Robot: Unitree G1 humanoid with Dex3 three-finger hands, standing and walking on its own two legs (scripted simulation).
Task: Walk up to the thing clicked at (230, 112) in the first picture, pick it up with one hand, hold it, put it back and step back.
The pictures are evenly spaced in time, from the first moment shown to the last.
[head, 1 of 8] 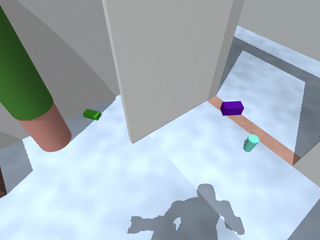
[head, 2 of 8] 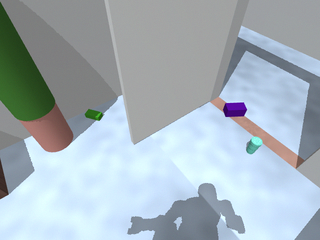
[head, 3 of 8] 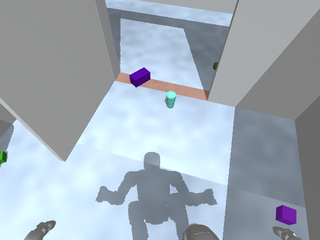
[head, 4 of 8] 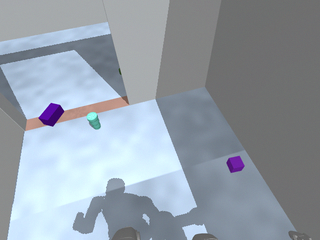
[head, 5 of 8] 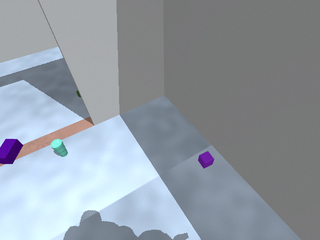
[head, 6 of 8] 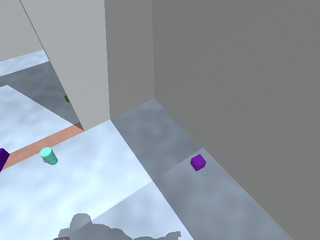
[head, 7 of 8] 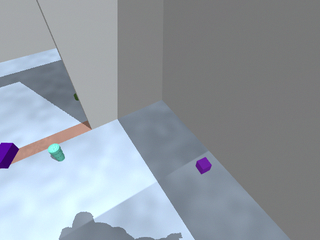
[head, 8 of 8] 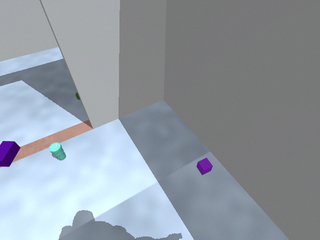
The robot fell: no
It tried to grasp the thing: no
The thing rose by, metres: 0.00
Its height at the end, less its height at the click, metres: +0.00
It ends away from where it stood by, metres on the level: 0.00
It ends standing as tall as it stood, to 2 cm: yes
